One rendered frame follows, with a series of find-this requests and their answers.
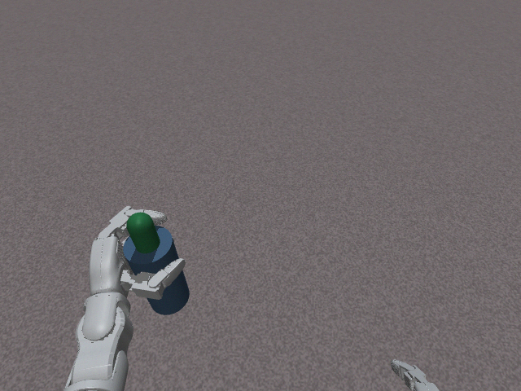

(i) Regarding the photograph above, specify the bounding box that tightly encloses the right robot hand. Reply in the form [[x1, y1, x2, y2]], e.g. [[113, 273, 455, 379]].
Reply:
[[391, 359, 439, 391]]

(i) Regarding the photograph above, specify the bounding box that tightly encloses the left robot hand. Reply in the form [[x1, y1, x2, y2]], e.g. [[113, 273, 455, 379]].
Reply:
[[89, 206, 186, 300]]

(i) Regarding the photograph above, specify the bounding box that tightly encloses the bottle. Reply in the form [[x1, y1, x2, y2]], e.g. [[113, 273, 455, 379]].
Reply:
[[123, 213, 190, 315]]

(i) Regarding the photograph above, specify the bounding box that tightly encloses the left robot arm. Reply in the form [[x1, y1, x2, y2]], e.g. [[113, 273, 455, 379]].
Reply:
[[64, 292, 134, 391]]

